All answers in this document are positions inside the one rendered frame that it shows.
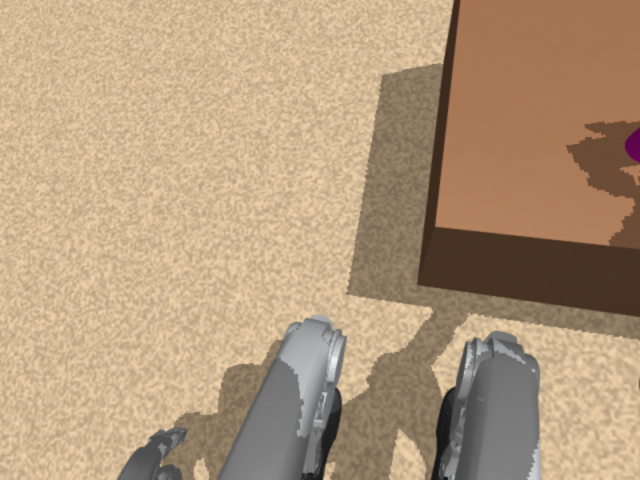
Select left robot hand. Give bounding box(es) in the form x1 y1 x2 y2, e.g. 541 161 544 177
117 427 187 480

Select right robot foot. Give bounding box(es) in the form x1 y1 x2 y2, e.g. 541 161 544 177
431 387 455 480

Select left robot foot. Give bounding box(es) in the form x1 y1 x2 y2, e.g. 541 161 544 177
301 388 342 480

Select can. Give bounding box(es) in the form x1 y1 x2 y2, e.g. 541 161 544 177
625 127 640 163

